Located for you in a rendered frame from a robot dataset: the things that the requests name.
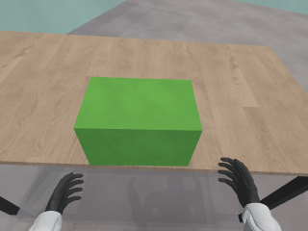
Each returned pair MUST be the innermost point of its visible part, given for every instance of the left robot forearm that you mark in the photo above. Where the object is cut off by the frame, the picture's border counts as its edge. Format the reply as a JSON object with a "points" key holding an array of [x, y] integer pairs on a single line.
{"points": [[48, 221]]}

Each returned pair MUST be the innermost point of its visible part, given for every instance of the carton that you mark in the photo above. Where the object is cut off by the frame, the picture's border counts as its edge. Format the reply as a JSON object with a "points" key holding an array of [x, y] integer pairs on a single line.
{"points": [[138, 122]]}

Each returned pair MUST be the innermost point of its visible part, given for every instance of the right robot forearm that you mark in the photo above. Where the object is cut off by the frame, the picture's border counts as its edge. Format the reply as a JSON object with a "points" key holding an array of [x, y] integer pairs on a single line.
{"points": [[257, 217]]}

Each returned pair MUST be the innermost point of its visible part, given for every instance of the table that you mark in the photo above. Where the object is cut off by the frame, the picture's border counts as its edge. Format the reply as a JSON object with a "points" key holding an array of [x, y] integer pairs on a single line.
{"points": [[251, 108]]}

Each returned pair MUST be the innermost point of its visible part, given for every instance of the right robot hand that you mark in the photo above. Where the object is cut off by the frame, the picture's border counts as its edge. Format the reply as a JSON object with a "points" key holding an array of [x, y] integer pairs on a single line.
{"points": [[242, 184]]}

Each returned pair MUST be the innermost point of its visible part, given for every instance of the left robot hand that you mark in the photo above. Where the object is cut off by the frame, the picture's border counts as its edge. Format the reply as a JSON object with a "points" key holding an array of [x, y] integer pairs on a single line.
{"points": [[60, 196]]}

